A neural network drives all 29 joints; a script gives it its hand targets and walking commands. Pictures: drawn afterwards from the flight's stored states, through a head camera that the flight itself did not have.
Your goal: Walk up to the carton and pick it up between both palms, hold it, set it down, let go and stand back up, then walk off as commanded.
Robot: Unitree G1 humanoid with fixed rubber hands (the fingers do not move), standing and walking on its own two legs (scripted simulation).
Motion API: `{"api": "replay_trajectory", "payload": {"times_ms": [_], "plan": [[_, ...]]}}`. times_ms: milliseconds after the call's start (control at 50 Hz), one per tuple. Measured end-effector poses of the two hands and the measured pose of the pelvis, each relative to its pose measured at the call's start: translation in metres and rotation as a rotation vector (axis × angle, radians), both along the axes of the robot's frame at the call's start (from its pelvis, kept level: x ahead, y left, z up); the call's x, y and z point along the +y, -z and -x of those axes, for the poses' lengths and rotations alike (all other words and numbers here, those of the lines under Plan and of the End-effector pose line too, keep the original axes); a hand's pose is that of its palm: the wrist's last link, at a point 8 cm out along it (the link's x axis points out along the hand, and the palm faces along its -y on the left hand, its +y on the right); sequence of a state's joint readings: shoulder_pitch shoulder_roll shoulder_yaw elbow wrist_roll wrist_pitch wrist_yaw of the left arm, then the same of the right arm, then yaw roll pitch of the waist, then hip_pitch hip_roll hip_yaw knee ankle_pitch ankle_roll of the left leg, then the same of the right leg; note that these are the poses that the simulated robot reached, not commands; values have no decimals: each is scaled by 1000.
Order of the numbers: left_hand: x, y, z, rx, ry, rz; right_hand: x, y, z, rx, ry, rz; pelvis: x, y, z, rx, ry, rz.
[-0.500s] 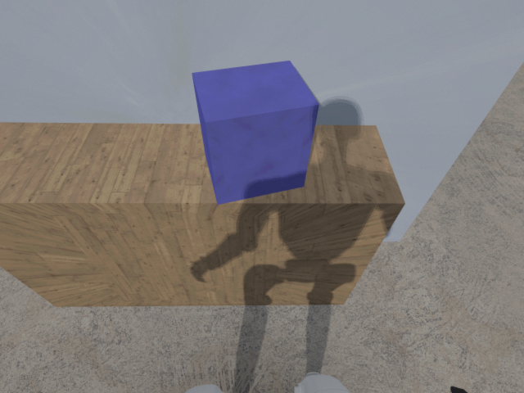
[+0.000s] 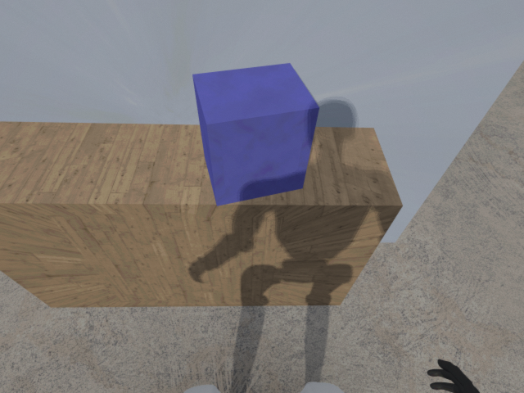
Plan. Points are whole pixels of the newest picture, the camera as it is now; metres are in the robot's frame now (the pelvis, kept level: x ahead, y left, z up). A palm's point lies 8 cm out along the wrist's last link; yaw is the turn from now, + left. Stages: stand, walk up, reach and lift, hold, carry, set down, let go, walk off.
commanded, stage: walk up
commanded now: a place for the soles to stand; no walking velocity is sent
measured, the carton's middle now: (252, 136) +0.60 +0.02 +0.01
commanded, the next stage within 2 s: none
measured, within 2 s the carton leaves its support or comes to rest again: neither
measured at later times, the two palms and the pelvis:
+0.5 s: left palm out of the picture +0.11 +0.29 -0.08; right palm out of the picture +0.13 -0.36 -0.10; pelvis +0.06 -0.05 +0.00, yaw -1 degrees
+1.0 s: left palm (56, 356) +0.19 +0.33 -0.10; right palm (443, 334) +0.22 -0.31 -0.09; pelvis +0.14 +0.01 +0.00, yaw +0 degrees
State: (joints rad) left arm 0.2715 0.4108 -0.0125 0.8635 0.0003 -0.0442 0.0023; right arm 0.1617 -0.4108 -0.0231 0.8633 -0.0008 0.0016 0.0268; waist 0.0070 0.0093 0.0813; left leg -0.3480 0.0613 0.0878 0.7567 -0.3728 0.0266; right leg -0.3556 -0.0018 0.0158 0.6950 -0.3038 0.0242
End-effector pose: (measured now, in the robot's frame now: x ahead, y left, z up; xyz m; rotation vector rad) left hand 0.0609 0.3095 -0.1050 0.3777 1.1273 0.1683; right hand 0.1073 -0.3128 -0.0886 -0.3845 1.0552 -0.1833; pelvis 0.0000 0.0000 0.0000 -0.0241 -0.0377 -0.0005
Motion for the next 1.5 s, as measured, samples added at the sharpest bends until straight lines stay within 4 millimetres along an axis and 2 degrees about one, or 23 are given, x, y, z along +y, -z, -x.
{"api": "replay_trajectory", "payload": {"times_ms": [220,360,420,460,540,620,740,780,840,920,1020,1100,1160,1340,1500], "plan": [[1,-4,-6,-11,-8,0,-1,0,1,-2,-4,-21,-2,-1,-5,-6,1,-2],[-3,-17,-39,-39,-12,-38,-33,2,14,39,59,-21,-27,-2,-28,-17,24,-1],[-10,-17,-49,-54,-19,-69,-50,14,6,57,74,-29,-42,6,-42,-21,27,-13],[-16,-19,-51,-42,-25,-74,-52,16,-5,60,77,-35,-46,4,-51,-25,26,-17],[-18,-26,-57,-8,-21,-84,-49,14,-32,44,63,-55,-45,-1,-68,-14,23,-18],[-10,-25,-73,-7,-23,-88,-41,14,-53,39,53,-65,-38,-1,-85,-9,24,-8],[14,-6,-101,-6,-20,-61,-18,11,-83,24,48,-27,-11,8,-113,0,20,26],[20,3,-111,-5,-19,-52,-10,14,-89,21,51,-8,-1,13,-121,-7,14,17],[21,2,-120,0,-4,-33,1,7,-95,28,49,-4,6,6,-129,-10,11,21],[24,-1,-128,3,-5,-27,5,-1,-105,23,51,14,11,1,-138,-12,9,25],[24,-4,-131,11,-16,-41,5,5,-116,31,40,0,9,2,-146,-8,1,11],[19,-6,-130,23,-34,-65,2,16,-128,39,23,-28,0,6,-150,-10,-7,-7],[13,-10,-131,32,-23,-65,2,17,-136,41,13,-43,-3,3,-152,-6,-8,-12],[2,-8,-140,40,1,-54,-1,17,-146,32,7,-45,-7,2,-158,2,-3,-13],[2,-8,-142,34,6,-52,0,16,-150,19,3,-45,-6,2,-156,0,-3,-12]]}}
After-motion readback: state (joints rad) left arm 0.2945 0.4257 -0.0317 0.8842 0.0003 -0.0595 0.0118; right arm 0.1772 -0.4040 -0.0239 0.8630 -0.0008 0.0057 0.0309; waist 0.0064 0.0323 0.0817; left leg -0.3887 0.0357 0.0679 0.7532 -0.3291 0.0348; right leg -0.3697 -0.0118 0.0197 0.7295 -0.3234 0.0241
